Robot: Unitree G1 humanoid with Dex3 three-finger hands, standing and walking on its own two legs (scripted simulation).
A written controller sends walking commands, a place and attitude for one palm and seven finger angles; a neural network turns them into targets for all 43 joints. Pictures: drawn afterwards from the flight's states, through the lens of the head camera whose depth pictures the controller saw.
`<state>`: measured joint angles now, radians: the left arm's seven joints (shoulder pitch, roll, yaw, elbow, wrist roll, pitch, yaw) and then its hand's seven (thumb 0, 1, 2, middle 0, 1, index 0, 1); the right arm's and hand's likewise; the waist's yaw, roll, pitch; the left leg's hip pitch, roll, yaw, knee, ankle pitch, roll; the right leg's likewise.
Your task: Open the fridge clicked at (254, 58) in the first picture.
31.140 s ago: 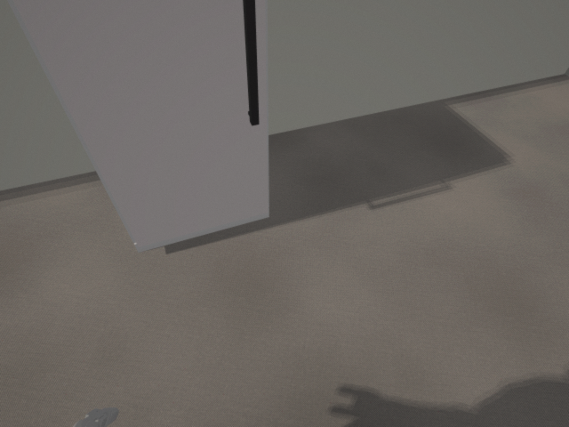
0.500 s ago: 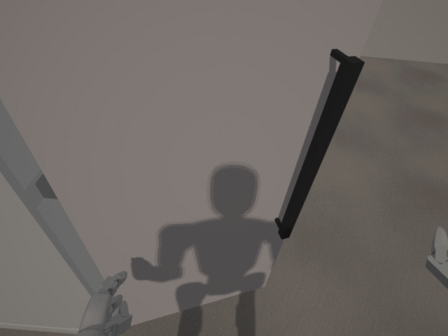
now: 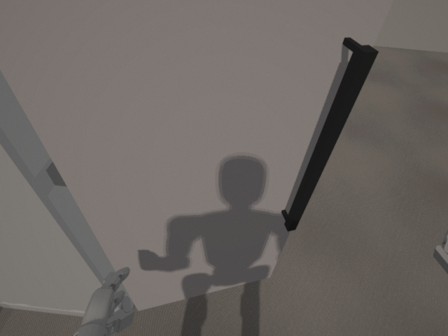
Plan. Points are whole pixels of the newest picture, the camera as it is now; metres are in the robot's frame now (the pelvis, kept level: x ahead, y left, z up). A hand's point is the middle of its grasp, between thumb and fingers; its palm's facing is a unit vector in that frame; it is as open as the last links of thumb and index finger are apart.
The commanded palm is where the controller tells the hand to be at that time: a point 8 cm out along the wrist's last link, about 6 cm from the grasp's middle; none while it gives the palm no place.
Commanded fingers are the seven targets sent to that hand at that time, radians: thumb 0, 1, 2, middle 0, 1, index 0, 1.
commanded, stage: step back with the hand held close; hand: right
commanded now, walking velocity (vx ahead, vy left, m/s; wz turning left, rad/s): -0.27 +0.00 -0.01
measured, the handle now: (311, 158) +0.46 -0.19 +0.08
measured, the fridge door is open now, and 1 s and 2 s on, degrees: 70 70 70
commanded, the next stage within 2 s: stop stepping back and stand still in 1.22 s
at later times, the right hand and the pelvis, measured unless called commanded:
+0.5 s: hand out of the picture +0.15 -0.28 +0.16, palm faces +0.44 +0.79 -0.43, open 7.4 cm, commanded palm +0.09 -0.32 +0.18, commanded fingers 0.00 -0.90 -0.90 0.20 0.30 0.20 0.30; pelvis -0.05 -0.02 -0.01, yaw +0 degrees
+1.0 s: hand out of the picture +0.09 -0.27 +0.16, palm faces +0.35 +0.81 -0.46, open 7.4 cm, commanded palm +0.02 -0.32 +0.18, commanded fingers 0.00 -0.90 -0.90 0.20 0.30 0.20 0.30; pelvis -0.12 -0.02 -0.01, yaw +1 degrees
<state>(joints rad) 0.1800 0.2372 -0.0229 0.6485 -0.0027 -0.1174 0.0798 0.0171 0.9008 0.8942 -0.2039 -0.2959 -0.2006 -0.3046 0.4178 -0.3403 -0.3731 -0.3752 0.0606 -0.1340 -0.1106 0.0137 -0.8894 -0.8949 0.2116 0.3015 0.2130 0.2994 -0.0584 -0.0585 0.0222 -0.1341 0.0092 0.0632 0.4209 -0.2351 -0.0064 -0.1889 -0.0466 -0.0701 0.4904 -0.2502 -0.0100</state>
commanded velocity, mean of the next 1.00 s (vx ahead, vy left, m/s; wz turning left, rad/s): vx -0.32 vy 0.00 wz -0.02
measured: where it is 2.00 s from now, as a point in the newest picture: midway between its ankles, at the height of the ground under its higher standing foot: outside the picture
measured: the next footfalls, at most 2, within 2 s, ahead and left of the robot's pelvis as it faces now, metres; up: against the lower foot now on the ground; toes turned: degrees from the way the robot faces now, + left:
left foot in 0.74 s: -0.07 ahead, +0.11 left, +0.00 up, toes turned -1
right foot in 1.14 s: -0.05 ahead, -0.13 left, +0.00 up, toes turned +1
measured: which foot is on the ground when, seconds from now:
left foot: down 0.00-0.60, up 0.62-0.72, down 0.74-1.00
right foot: down 0.00-0.98, up 1.00-1.00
